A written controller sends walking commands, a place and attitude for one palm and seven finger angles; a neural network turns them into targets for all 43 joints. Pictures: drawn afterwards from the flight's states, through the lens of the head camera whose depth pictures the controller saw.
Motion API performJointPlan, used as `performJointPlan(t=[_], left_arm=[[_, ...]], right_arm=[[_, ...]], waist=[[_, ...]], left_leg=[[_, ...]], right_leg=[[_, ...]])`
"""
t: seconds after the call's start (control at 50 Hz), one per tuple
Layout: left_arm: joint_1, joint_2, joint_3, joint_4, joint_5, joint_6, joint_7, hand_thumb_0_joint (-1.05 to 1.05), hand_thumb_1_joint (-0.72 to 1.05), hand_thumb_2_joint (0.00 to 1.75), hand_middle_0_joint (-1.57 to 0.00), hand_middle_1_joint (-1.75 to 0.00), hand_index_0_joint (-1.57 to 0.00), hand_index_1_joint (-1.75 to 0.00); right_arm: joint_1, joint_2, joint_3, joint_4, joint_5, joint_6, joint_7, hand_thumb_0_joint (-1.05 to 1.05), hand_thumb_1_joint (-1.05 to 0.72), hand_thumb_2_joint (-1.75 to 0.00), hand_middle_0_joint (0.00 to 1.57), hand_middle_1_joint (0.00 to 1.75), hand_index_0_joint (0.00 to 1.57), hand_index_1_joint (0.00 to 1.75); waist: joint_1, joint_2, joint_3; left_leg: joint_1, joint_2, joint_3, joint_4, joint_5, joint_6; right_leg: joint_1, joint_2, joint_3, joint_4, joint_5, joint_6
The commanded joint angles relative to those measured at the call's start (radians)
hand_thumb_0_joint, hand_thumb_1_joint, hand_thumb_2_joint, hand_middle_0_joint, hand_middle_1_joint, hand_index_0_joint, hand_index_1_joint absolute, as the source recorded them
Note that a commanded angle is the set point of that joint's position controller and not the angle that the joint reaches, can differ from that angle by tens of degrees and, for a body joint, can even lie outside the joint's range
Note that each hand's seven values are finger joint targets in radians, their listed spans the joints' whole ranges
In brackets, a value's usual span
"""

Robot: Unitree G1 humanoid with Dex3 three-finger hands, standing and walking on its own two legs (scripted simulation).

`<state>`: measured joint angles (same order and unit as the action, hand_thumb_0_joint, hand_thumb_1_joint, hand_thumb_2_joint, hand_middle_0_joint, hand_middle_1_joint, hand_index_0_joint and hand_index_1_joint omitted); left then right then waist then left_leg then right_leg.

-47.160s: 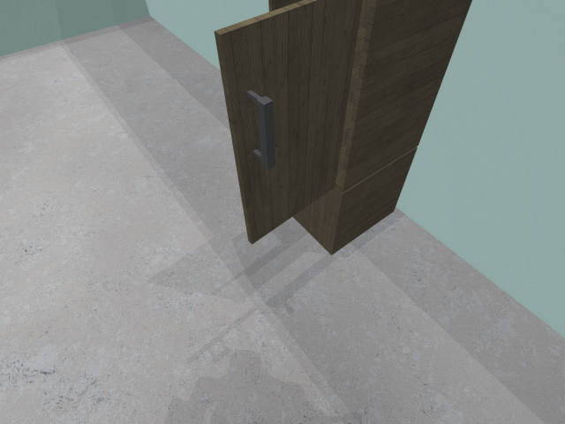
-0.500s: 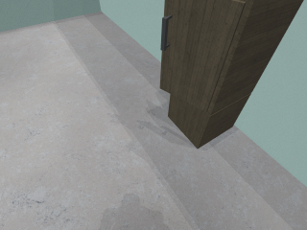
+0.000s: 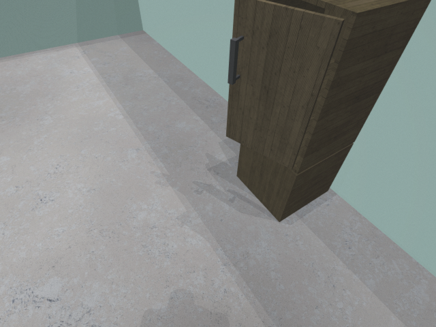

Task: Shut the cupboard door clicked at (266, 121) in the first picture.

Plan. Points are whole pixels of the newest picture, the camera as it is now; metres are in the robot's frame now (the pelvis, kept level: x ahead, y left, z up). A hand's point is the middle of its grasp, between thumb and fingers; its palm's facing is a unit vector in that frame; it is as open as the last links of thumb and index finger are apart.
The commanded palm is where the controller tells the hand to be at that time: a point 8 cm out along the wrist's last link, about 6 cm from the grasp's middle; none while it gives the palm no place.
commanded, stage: look to check the result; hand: left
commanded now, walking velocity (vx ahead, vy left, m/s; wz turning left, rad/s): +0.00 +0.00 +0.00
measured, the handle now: (236, 60) +0.96 -0.01 +0.05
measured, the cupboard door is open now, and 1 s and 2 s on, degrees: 20 20 20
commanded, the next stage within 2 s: walk to a spot facing it in 0.56 s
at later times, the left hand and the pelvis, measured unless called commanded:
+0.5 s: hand out of the picture -0.01 +0.17 -0.18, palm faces +0.03 -0.98 -0.20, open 7.4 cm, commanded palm none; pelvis +0.00 +0.00 +0.00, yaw +0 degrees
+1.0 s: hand out of the picture +0.02 +0.20 -0.20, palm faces +0.19 -0.96 -0.20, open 7.4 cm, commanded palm none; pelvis +0.00 +0.01 -0.02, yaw +10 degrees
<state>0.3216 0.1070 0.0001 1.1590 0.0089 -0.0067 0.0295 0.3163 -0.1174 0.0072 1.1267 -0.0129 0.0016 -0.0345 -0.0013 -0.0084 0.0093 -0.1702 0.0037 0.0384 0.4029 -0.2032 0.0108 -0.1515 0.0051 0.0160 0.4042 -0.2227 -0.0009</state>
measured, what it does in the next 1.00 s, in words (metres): stands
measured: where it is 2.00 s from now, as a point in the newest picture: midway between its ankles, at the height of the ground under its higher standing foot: outside the picture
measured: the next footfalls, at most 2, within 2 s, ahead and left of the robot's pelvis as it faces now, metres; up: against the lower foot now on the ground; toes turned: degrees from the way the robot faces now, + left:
right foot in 1.40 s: +0.07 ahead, -0.15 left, +0.00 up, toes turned +27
left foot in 1.70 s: -0.02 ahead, +0.13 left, +0.00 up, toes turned +44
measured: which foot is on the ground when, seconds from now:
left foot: down 0.00-1.00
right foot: down 0.00-1.00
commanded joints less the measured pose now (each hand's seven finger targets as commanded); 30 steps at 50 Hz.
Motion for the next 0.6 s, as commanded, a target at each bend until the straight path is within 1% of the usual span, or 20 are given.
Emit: performJointPlan(t=[0.0, 0.02, 0.1, 0.12, 0.14, 0.16, 0.2, 0.22, 0.26, 0.28, 0.32, 0.36, 0.38, 0.44, 0.46, 0.52, 0.58], left_arm=[[0.079, 0.107, 0.018, -0.015, 0.001, -0.007, 0.009, 0.00, 0.90, 0.90, -0.20, -0.30, -0.20, -0.30], [0.082, 0.112, 0.018, -0.018, 0.002, -0.008, 0.009, 0.00, 0.90, 0.90, -0.20, -0.30, -0.20, -0.30], [0.071, 0.116, 0.020, -0.020, 0.001, -0.005, 0.009, 0.00, 0.90, 0.90, -0.20, -0.30, -0.20, -0.30], [0.076, 0.121, 0.020, -0.023, 0.001, -0.005, 0.009, 0.00, 0.90, 0.90, -0.20, -0.30, -0.20, -0.30], [0.070, 0.121, 0.020, -0.021, 0.001, -0.006, 0.008, 0.00, 0.90, 0.90, -0.20, -0.30, -0.20, -0.30], [0.067, 0.123, 0.020, -0.024, 0.001, -0.005, 0.008, 0.00, 0.90, 0.90, -0.20, -0.30, -0.20, -0.30], [0.065, 0.127, 0.022, -0.025, 0.000, -0.006, 0.008, 0.00, 0.90, 0.90, -0.20, -0.30, -0.20, -0.30], [0.068, 0.136, 0.024, -0.029, 0.002, -0.008, 0.009, 0.00, 0.90, 0.90, -0.20, -0.30, -0.20, -0.30], [0.059, 0.136, 0.024, -0.029, 0.000, -0.009, 0.008, 0.00, 0.90, 0.90, -0.20, -0.30, -0.20, -0.30], [0.053, 0.137, 0.024, -0.029, 0.000, -0.008, 0.008, 0.00, 0.90, 0.90, -0.20, -0.30, -0.20, -0.30], [0.053, 0.152, 0.027, -0.034, 0.001, -0.010, 0.008, 0.00, 0.90, 0.90, -0.20, -0.30, -0.20, -0.30], [0.042, 0.152, 0.027, -0.032, 0.001, -0.011, 0.008, 0.00, 0.90, 0.90, -0.20, -0.30, -0.20, -0.30], [0.040, 0.154, 0.026, -0.033, 0.000, -0.010, 0.007, 0.00, 0.90, 0.90, -0.20, -0.30, -0.20, -0.30], [0.028, 0.167, 0.030, -0.037, 0.001, -0.009, 0.006, 0.00, 0.90, 0.90, -0.20, -0.30, -0.20, -0.30], [0.027, 0.167, 0.029, -0.037, 0.001, -0.010, 0.006, 0.00, 0.90, 0.90, -0.20, -0.30, -0.20, -0.30], [0.019, 0.181, 0.031, -0.040, 0.002, -0.015, 0.005, 0.00, 0.90, 0.90, -0.20, -0.30, -0.20, -0.30], [-0.001, 0.186, 0.030, -0.040, 0.001, -0.013, 0.004, 0.00, 0.90, 0.90, -0.20, -0.30, -0.20, -0.30]], right_arm=[[0.079, -0.095, -0.017, -0.015, 0.003, -0.008, -0.010, 0.00, -0.90, -0.90, 0.20, 0.30, 0.20, 0.30], [0.082, -0.100, -0.019, -0.019, 0.005, -0.008, -0.010, 0.00, -0.90, -0.90, 0.20, 0.30, 0.20, 0.30], [0.084, -0.100, -0.019, -0.015, 0.003, -0.008, -0.009, 0.00, -0.90, -0.90, 0.20, 0.30, 0.20, 0.30], [0.082, -0.105, -0.020, -0.018, 0.005, -0.007, -0.008, 0.00, -0.90, -0.90, 0.20, 0.30, 0.20, 0.30], [0.086, -0.104, -0.020, -0.017, 0.003, -0.007, -0.008, 0.00, -0.90, -0.90, 0.20, 0.30, 0.20, 0.30], [0.083, -0.105, -0.020, -0.017, 0.003, -0.007, -0.008, 0.00, -0.90, -0.90, 0.20, 0.30, 0.20, 0.30], [0.081, -0.109, -0.021, -0.017, 0.003, -0.009, -0.008, 0.00, -0.90, -0.90, 0.20, 0.30, 0.20, 0.30], [0.080, -0.117, -0.024, -0.022, 0.005, -0.009, -0.007, 0.00, -0.90, -0.90, 0.20, 0.30, 0.20, 0.30], [0.079, -0.117, -0.023, -0.019, 0.003, -0.009, -0.007, 0.00, -0.90, -0.90, 0.20, 0.30, 0.20, 0.30], [0.076, -0.120, -0.024, -0.018, 0.003, -0.009, -0.007, 0.00, -0.90, -0.90, 0.20, 0.30, 0.20, 0.30], [0.073, -0.130, -0.026, -0.021, 0.005, -0.010, -0.006, 0.00, -0.90, -0.90, 0.20, 0.30, 0.20, 0.30], [0.067, -0.128, -0.026, -0.021, 0.004, -0.010, -0.006, 0.00, -0.90, -0.90, 0.20, 0.30, 0.20, 0.30], [0.062, -0.135, -0.026, -0.019, 0.003, -0.010, -0.006, 0.00, -0.90, -0.90, 0.20, 0.30, 0.20, 0.30], [0.054, -0.140, -0.028, -0.023, 0.003, -0.010, -0.005, 0.00, -0.90, -0.90, 0.20, 0.30, 0.20, 0.30], [0.048, -0.142, -0.028, -0.022, 0.003, -0.010, -0.005, 0.00, -0.90, -0.90, 0.20, 0.30, 0.20, 0.30], [0.038, -0.160, -0.032, -0.029, 0.005, -0.012, -0.005, 0.00, -0.90, -0.90, 0.20, 0.30, 0.20, 0.30], [0.020, -0.169, -0.030, -0.029, 0.003, -0.012, -0.005, 0.00, -0.90, -0.90, 0.20, 0.30, 0.20, 0.30]], waist=[[-0.007, 0.017, 0.096], [-0.007, 0.009, 0.092], [-0.008, 0.023, 0.101], [-0.005, 0.020, 0.101], [-0.009, 0.006, 0.096], [-0.007, 0.005, 0.100], [-0.007, 0.014, 0.085], [-0.005, 0.000, 0.080], [-0.008, -0.003, 0.075], [-0.008, -0.004, 0.084], [-0.006, 0.003, 0.069], [-0.010, -0.005, 0.078], [-0.008, 0.009, 0.081], [-0.009, 0.021, 0.084], [-0.007, 0.008, 0.080], [-0.009, 0.010, 0.053], [-0.010, 0.017, 0.068]], left_leg=[[-0.030, 0.090, -0.084, -0.092, 0.025, 0.019], [-0.026, 0.089, -0.086, -0.087, 0.035, 0.020], [-0.038, 0.090, -0.088, -0.099, 0.004, 0.020], [-0.037, 0.088, -0.089, -0.094, 0.006, 0.021], [-0.038, 0.089, -0.090, -0.095, 0.006, 0.020], [-0.038, 0.088, -0.090, -0.096, 0.006, 0.021], [-0.031, 0.088, -0.091, -0.092, 0.018, 0.022], [-0.024, 0.090, -0.089, -0.084, 0.037, 0.023], [-0.020, 0.090, -0.088, -0.085, 0.038, 0.022], [-0.021, 0.090, -0.089, -0.087, 0.030, 0.021], [-0.018, 0.091, -0.087, -0.079, 0.054, 0.022], [-0.016, 0.092, -0.087, -0.083, 0.045, 0.020], [-0.015, 0.090, -0.087, -0.083, 0.043, 0.019], [-0.022, 0.092, -0.090, -0.088, 0.036, 0.020], [-0.016, 0.092, -0.090, -0.087, 0.038, 0.020], [0.005, 0.095, -0.089, -0.077, 0.073, 0.020], [0.005, 0.097, -0.091, -0.088, 0.064, 0.017]], right_leg=[[-0.069, -0.083, 0.067, -0.091, 0.039, -0.030], [-0.069, -0.079, 0.068, -0.091, 0.041, -0.031], [-0.071, -0.080, 0.067, -0.088, 0.024, -0.030], [-0.072, -0.079, 0.068, -0.089, 0.022, -0.032], [-0.069, -0.080, 0.068, -0.086, 0.021, -0.032], [-0.072, -0.082, 0.066, -0.086, 0.019, -0.031], [-0.064, -0.083, 0.067, -0.085, 0.026, -0.032], [-0.062, -0.081, 0.069, -0.086, 0.035, -0.034], [-0.062, -0.084, 0.071, -0.086, 0.034, -0.035], [-0.068, -0.084, 0.069, -0.087, 0.025, -0.034], [-0.053, -0.085, 0.068, -0.087, 0.045, -0.036], [-0.059, -0.086, 0.071, -0.090, 0.036, -0.036], [-0.062, -0.086, 0.074, -0.091, 0.034, -0.037], [-0.057, -0.088, 0.072, -0.093, 0.028, -0.038], [-0.059, -0.087, 0.075, -0.094, 0.029, -0.038], [-0.045, -0.088, 0.076, -0.096, 0.062, -0.040], [-0.050, -0.089, 0.077, -0.098, 0.055, -0.038]])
